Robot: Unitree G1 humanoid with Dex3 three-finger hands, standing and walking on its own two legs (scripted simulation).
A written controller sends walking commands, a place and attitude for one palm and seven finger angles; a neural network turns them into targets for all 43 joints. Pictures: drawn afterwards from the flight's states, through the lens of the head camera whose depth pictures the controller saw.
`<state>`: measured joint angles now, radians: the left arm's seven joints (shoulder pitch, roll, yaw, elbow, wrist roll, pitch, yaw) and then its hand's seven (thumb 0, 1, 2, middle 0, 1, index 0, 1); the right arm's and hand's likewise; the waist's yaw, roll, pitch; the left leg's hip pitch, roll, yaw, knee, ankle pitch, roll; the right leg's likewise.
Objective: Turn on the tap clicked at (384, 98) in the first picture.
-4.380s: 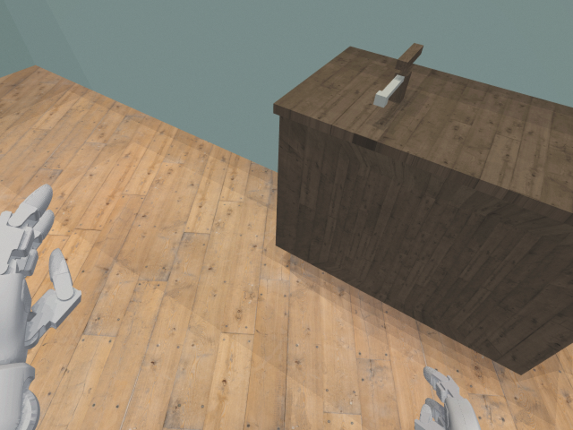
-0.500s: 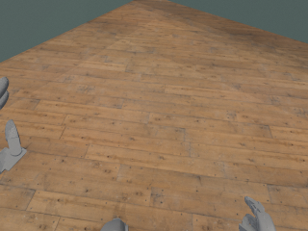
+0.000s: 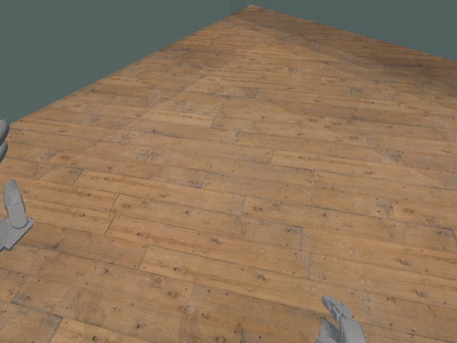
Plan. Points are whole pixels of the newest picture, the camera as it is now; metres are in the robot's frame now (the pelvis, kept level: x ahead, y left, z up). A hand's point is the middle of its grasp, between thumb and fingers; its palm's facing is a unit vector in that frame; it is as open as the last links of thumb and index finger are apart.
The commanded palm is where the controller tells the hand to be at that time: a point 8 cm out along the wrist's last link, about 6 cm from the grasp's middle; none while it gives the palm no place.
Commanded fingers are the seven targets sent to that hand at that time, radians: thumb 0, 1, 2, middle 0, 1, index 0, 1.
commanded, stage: walk to a spot facing it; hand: left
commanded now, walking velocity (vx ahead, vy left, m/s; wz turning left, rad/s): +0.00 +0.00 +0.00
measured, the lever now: out of the picture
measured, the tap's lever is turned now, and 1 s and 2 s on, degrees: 0 0 0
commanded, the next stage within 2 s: turn to face it in 1.46 s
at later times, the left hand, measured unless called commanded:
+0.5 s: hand (105, 132) +0.37 +0.21 +0.20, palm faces +0.27 -0.87 -0.41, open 7.4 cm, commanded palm +0.31 +0.25 +0.19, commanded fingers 0.00 0.90 0.90 -0.20 -0.30 -0.20 -0.30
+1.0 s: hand (210, 141) +0.36 +0.05 +0.19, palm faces -0.04 -0.82 -0.56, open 7.4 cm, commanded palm +0.33 +0.12 +0.19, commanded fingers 0.00 0.90 0.90 -0.20 -0.30 -0.20 -0.30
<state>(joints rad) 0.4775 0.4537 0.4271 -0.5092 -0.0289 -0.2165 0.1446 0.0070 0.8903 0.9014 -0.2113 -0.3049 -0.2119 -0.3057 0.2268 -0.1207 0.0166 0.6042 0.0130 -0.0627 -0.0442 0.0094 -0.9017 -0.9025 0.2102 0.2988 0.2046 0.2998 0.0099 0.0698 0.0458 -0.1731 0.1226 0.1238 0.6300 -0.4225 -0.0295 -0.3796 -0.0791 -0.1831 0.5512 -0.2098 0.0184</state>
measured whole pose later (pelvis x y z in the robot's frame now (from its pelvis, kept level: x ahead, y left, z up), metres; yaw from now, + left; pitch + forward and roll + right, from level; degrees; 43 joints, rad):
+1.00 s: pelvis +0.06 -0.05 +0.01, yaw -28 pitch -1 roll +3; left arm 0.54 0.41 0.42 -0.52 -0.07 -0.18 0.14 0.01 0.89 0.90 -0.22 -0.31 -0.22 -0.31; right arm 0.13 -0.27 -0.07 0.59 0.02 0.06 -0.01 0.01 -0.91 -0.90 0.20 0.30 0.19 0.30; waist -0.03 0.05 0.11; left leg -0.60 0.07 -0.01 1.32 -0.34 -0.11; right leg -0.34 0.09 -0.03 0.50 -0.15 -0.14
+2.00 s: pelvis -0.09 -0.05 +0.00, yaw -63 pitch +0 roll +2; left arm 0.54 0.47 0.50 -0.63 -0.05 -0.23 0.14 0.01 0.88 0.90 -0.22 -0.31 -0.22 -0.31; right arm 0.17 -0.25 -0.05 0.54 0.02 0.04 -0.02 0.01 -0.91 -0.90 0.20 0.30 0.19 0.30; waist 0.01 -0.05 0.09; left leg -0.29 0.05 0.12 0.60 -0.29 -0.02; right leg -0.51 0.09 0.07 0.79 -0.34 -0.01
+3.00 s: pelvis -0.21 +0.01 +0.00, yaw -98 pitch -1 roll +0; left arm 0.43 0.37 0.38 -0.51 -0.03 -0.17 0.14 0.01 0.89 0.90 -0.21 -0.30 -0.21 -0.31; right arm 0.21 -0.14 0.03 0.52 0.03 0.01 0.01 0.01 -0.91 -0.90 0.20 0.30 0.20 0.30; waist 0.08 0.06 0.08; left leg -0.18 0.19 0.19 0.59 -0.38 -0.10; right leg -0.41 -0.01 -0.06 0.77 -0.37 0.06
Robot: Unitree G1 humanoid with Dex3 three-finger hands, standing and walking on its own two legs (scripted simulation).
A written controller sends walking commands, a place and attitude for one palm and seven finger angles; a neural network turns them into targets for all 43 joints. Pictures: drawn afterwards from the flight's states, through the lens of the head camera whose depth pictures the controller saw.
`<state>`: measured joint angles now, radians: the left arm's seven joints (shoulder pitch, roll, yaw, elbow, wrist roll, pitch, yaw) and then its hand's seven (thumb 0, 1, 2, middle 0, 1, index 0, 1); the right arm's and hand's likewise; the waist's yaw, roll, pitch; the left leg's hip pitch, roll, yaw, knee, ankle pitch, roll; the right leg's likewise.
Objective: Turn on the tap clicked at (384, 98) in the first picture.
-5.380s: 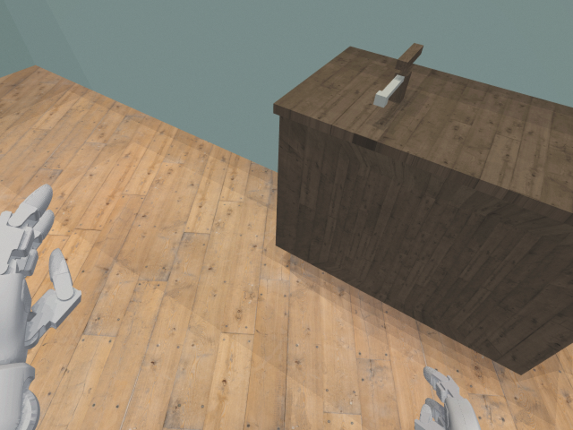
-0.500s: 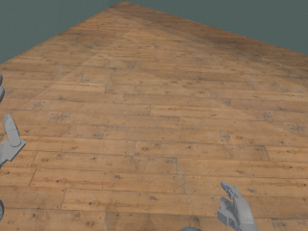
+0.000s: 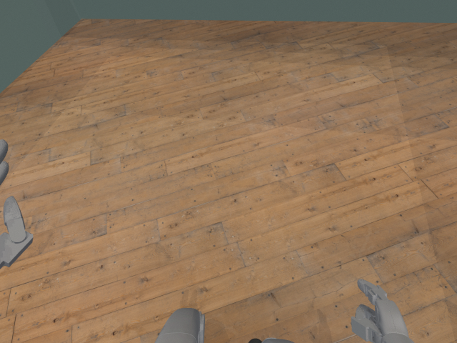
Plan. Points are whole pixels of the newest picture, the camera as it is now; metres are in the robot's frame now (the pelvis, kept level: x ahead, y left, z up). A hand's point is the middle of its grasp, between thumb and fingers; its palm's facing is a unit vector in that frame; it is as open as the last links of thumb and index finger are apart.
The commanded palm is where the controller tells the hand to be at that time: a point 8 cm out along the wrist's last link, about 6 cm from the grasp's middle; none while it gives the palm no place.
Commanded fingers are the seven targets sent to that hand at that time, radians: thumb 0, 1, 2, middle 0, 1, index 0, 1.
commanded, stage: walk to a spot facing it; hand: left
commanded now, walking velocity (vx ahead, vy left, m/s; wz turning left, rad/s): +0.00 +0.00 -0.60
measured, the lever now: out of the picture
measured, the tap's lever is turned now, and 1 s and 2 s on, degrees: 0 0 0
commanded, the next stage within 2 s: turn to face it in 0.46 s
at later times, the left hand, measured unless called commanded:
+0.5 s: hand (85, 255) +0.20 +0.16 +0.18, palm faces +0.19 -0.87 -0.46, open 7.4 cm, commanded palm +0.16 +0.20 +0.18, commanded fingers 0.00 0.90 0.90 -0.20 -0.30 -0.20 -0.30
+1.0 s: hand (204, 268) +0.18 +0.02 +0.19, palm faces -0.09 -0.84 -0.54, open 7.4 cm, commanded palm +0.16 +0.07 +0.18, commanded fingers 0.00 0.90 0.90 -0.20 -0.30 -0.20 -0.30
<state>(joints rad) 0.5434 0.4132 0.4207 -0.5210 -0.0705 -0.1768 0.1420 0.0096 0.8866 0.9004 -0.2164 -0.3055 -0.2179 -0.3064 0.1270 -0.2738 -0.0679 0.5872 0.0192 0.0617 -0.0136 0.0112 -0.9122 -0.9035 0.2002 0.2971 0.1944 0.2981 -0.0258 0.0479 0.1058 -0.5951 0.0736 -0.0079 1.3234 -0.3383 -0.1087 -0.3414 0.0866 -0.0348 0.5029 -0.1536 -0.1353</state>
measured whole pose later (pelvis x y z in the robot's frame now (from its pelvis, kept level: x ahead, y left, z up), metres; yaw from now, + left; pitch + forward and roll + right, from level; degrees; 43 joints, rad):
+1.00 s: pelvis -0.13 -0.07 -0.01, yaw -34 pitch +0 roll +2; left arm 0.54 0.47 0.50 -0.63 -0.05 -0.23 0.14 0.01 0.88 0.90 -0.22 -0.31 -0.22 -0.31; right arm 0.17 -0.25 -0.05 0.54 0.02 0.04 -0.02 0.01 -0.91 -0.90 0.20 0.30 0.19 0.30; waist 0.01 -0.05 0.09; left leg -0.29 0.05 0.12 0.60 -0.29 -0.02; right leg -0.51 0.09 0.07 0.79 -0.34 -0.01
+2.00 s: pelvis -0.26 -0.07 -0.01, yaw -70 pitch -1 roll +0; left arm 0.43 0.37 0.38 -0.51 -0.03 -0.17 0.14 0.01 0.89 0.90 -0.21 -0.30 -0.21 -0.31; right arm 0.21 -0.14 0.03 0.52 0.03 0.01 0.01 0.01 -0.91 -0.90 0.20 0.30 0.20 0.30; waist 0.08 0.06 0.08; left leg -0.18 0.19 0.19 0.59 -0.38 -0.10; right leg -0.41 -0.01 -0.06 0.77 -0.37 0.06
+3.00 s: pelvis -0.40 +0.01 +0.00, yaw -103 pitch +2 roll +3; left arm 0.58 0.44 0.43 -0.57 -0.07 -0.20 0.14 0.01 0.89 0.90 -0.22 -0.31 -0.22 -0.31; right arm 0.14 -0.28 -0.06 0.57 0.02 0.10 -0.01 0.01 -0.91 -0.90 0.20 0.30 0.20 0.30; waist -0.01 0.01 0.12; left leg -0.49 0.05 0.01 1.06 -0.42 -0.10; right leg -0.37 0.10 0.03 0.45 -0.12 -0.11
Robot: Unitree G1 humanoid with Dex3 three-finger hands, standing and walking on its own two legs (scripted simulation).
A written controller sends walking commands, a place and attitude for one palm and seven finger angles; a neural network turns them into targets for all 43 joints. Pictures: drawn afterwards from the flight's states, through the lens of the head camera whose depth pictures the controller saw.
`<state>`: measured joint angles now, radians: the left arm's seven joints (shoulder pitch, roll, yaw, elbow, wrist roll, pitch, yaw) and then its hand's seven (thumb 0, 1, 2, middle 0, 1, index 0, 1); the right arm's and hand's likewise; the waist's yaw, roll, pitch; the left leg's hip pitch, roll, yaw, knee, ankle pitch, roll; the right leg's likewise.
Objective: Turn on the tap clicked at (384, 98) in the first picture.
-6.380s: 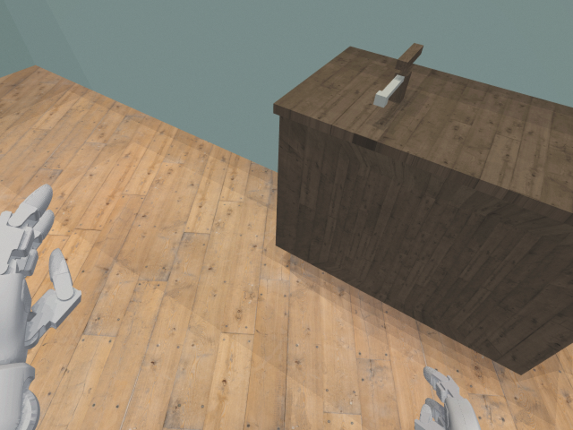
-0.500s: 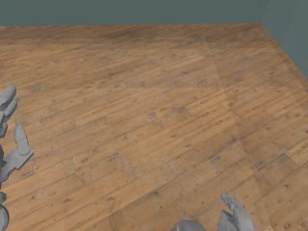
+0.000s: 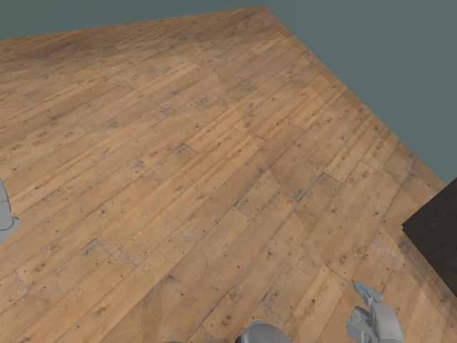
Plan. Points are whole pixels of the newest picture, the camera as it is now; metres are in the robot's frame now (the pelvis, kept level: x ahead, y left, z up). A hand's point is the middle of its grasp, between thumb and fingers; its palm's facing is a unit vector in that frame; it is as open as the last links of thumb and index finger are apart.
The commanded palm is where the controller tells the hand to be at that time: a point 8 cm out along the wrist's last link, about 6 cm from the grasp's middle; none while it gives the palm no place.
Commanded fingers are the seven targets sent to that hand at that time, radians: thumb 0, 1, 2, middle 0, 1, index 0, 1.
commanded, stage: turn to face it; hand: left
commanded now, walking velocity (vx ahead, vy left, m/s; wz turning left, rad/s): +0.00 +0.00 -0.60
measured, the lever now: out of the picture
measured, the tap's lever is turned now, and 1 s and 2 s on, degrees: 0 0 0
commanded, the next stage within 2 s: none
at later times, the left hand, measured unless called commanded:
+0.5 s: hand (180, 213) +0.23 +0.08 +0.20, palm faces +0.08 -0.79 -0.61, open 7.4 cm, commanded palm +0.18 +0.14 +0.19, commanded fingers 0.00 0.90 0.90 -0.20 -0.30 -0.20 -0.30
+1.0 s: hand (241, 239) +0.21 +0.01 +0.19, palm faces -0.06 -0.88 -0.47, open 7.4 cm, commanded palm +0.19 +0.06 +0.19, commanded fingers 0.00 0.90 0.90 -0.20 -0.30 -0.20 -0.30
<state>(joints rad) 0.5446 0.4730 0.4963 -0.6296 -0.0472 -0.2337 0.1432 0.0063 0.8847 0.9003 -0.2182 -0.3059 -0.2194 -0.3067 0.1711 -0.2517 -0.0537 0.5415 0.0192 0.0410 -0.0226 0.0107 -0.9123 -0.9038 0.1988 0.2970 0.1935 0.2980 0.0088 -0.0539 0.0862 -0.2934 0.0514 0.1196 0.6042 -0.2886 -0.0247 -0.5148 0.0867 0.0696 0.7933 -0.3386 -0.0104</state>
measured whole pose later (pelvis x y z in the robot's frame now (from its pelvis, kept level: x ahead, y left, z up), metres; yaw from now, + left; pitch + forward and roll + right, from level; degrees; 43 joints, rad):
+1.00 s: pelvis -0.11 -0.08 +0.00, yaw -35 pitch -1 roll +0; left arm 0.43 0.37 0.38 -0.51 -0.03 -0.17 0.14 0.01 0.89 0.90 -0.21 -0.30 -0.21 -0.31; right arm 0.21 -0.14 0.03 0.52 0.03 0.01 0.01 0.01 -0.91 -0.90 0.20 0.30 0.20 0.30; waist 0.08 0.06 0.08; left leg -0.18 0.19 0.19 0.59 -0.38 -0.10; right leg -0.41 -0.01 -0.06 0.77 -0.37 0.06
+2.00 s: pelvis -0.26 -0.09 +0.01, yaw -69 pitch +2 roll +3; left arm 0.58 0.44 0.43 -0.57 -0.07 -0.20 0.14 0.01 0.89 0.90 -0.22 -0.31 -0.22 -0.31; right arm 0.14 -0.28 -0.06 0.57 0.02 0.10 -0.01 0.01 -0.91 -0.90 0.20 0.30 0.20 0.30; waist -0.01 0.01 0.12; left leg -0.49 0.05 0.01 1.06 -0.42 -0.10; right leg -0.37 0.10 0.03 0.45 -0.12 -0.11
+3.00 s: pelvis -0.28 -0.05 +0.01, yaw -83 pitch +0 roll -1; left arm 0.54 0.37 0.41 -0.49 0.00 -0.24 0.17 0.01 0.89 0.90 -0.22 -0.31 -0.22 -0.31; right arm 0.29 -0.25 -0.08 0.65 0.01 -0.04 -0.07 0.01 -0.91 -0.90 0.20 0.30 0.19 0.30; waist -0.02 0.00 0.00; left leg -0.23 0.04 0.11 0.56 -0.32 0.03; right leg -0.38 -0.05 -0.08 0.85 -0.46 0.01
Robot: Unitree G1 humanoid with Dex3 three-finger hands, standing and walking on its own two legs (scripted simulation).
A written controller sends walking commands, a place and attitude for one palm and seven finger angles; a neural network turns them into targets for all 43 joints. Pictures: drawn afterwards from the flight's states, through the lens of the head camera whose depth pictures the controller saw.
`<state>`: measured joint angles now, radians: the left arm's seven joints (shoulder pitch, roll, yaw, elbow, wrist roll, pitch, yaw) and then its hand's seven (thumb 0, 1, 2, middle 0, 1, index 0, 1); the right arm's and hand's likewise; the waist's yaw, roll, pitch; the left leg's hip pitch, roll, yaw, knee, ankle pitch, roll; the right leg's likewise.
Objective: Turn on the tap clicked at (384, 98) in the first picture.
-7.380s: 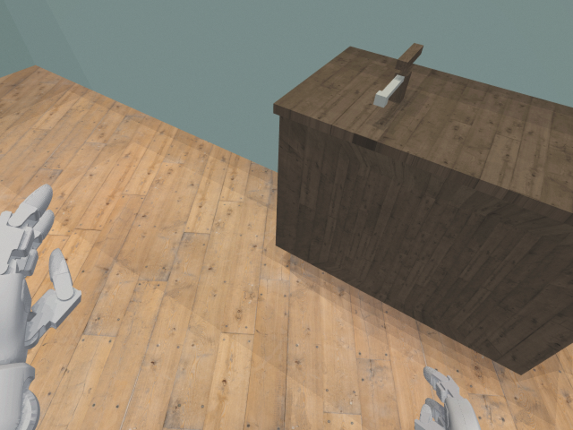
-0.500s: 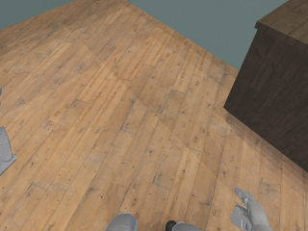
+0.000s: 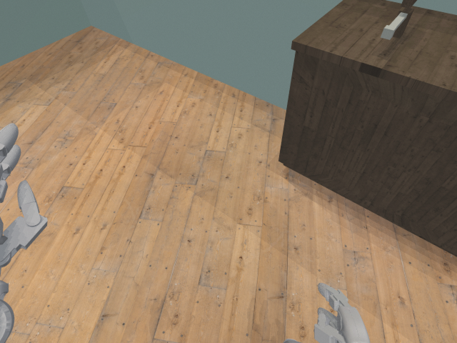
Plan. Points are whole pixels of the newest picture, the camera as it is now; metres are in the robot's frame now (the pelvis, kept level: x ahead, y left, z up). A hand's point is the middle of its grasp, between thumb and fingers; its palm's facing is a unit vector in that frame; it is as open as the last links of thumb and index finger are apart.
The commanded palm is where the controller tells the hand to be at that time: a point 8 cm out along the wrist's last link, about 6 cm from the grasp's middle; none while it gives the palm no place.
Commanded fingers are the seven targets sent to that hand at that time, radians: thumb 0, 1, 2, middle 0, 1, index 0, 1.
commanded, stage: turn to face it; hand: left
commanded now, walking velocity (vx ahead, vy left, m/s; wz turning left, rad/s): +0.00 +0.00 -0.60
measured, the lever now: (388, 32) +0.97 -0.35 +0.07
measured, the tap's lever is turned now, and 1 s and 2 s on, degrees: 0 0 0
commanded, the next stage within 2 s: take the last steps up to it in 1.46 s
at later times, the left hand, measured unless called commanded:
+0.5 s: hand (128, 222) +0.22 +0.15 +0.18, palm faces +0.19 -0.84 -0.50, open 7.4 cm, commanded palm +0.18 +0.19 +0.19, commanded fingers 0.00 0.90 0.90 -0.20 -0.30 -0.20 -0.30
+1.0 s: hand (274, 260) +0.19 -0.02 +0.18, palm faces -0.16 -0.80 -0.58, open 7.4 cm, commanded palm +0.17 +0.05 +0.19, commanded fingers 0.00 0.90 0.90 -0.20 -0.30 -0.20 -0.30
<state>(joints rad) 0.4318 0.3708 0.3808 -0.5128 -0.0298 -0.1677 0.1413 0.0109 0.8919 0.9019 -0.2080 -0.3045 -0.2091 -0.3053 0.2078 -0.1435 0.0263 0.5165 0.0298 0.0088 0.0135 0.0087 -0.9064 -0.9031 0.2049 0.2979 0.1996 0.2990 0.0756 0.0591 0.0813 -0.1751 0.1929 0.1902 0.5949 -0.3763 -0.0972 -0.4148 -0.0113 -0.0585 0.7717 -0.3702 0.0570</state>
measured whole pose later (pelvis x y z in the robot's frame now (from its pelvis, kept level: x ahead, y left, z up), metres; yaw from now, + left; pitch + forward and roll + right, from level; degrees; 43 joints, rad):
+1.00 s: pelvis -0.12 -0.10 +0.01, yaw -34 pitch +2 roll +3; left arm 0.58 0.44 0.43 -0.57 -0.07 -0.20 0.14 0.01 0.89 0.90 -0.22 -0.31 -0.22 -0.31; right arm 0.14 -0.28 -0.06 0.57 0.02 0.10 -0.01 0.01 -0.91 -0.90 0.20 0.30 0.20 0.30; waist -0.01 0.01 0.12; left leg -0.49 0.05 0.01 1.06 -0.42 -0.10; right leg -0.37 0.10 0.03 0.45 -0.12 -0.11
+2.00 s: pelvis -0.16 -0.07 +0.01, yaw -48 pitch +0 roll -1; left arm 0.54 0.37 0.41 -0.49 0.00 -0.24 0.17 0.01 0.89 0.90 -0.22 -0.31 -0.22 -0.31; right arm 0.29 -0.25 -0.08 0.65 0.01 -0.04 -0.07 0.01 -0.91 -0.90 0.20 0.30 0.19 0.30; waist -0.02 0.00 0.00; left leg -0.23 0.04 0.11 0.56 -0.32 0.03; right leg -0.38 -0.05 -0.08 0.85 -0.46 0.01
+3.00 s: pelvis +0.04 -0.17 +0.00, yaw -46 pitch -1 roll +1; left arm 0.43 0.33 0.36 -0.40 -0.02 -0.21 0.12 0.01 0.89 0.90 -0.21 -0.31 -0.21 -0.31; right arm 0.17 -0.22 -0.03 0.69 0.01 -0.02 -0.03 0.01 -0.91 -0.90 0.21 0.30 0.20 0.30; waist 0.01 0.05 0.08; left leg -0.47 0.04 0.06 1.24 -0.39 -0.02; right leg -0.32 -0.07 -0.21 0.62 -0.29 -0.06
